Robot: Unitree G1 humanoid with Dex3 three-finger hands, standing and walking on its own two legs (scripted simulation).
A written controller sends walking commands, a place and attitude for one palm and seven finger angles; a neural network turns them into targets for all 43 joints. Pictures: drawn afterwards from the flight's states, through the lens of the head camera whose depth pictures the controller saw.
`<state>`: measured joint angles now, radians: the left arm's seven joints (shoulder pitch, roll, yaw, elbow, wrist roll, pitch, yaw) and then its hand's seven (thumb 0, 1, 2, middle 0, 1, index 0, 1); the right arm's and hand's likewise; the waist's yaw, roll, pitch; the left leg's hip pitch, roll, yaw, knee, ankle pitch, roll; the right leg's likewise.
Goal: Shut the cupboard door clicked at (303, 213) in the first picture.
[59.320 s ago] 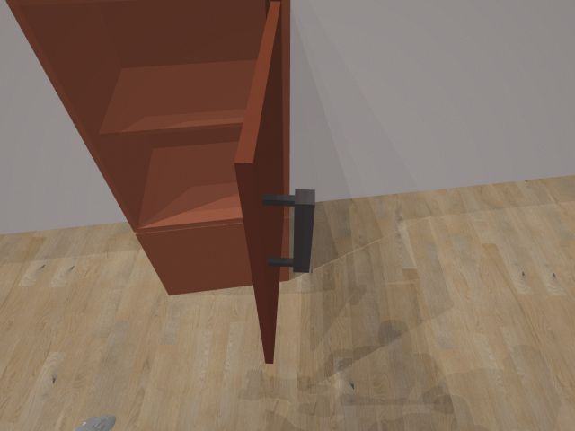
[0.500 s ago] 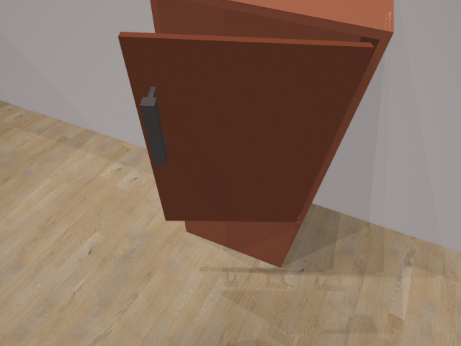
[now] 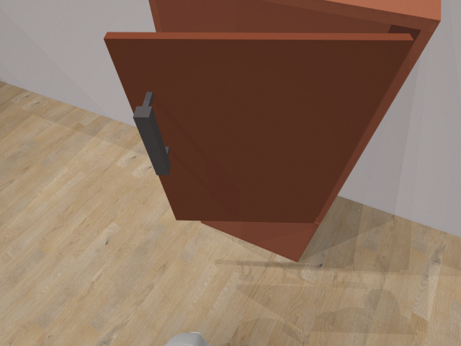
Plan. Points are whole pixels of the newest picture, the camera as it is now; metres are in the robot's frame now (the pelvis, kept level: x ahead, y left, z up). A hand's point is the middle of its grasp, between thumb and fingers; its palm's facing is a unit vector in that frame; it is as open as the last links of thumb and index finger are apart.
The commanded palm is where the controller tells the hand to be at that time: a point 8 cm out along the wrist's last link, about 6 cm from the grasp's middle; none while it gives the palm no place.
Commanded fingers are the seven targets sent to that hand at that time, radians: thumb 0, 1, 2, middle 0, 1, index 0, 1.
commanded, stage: come to a stop and stand still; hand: left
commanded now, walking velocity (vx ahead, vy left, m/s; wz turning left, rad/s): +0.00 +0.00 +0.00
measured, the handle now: (156, 135) +0.44 +0.18 +0.09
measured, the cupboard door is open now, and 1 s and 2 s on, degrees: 22 22 22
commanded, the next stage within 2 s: look again from close up in 0.92 s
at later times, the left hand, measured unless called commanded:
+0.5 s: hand out of the picture +0.08 +0.25 -0.16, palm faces -0.08 -0.97 -0.24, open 7.4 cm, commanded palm none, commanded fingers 0.00 0.90 0.90 -0.20 -0.30 -0.20 -0.30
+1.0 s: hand out of the picture +0.00 +0.22 -0.17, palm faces -0.04 -0.98 -0.17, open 7.4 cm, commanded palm none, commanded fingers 0.00 0.90 0.90 -0.20 -0.30 -0.20 -0.30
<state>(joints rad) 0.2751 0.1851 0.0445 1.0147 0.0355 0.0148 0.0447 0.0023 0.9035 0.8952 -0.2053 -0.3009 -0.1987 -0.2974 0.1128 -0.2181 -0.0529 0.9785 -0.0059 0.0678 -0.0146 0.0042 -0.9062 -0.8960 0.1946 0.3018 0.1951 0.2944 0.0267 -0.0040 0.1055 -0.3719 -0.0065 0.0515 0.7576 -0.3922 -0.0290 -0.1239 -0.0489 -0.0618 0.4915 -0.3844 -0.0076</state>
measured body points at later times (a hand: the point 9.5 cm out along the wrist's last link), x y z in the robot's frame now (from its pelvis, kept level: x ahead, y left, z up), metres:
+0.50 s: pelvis -0.01 +0.07 +0.00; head +0.00 +0.05 +0.45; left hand +0.08 +0.30 -0.14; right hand +0.01 -0.17 -0.16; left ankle +0.00 +0.12 -0.74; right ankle +0.00 -0.09 -0.74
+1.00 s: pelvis +0.01 +0.06 +0.00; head +0.03 +0.06 +0.45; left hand +0.00 +0.27 -0.16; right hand +0.02 -0.17 -0.15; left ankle +0.00 +0.12 -0.74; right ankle +0.00 -0.10 -0.74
